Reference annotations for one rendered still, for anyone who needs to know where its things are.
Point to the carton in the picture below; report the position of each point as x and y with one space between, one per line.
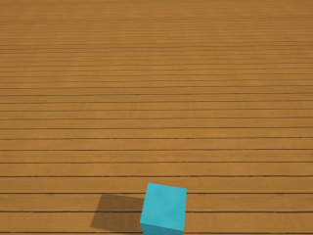
164 208

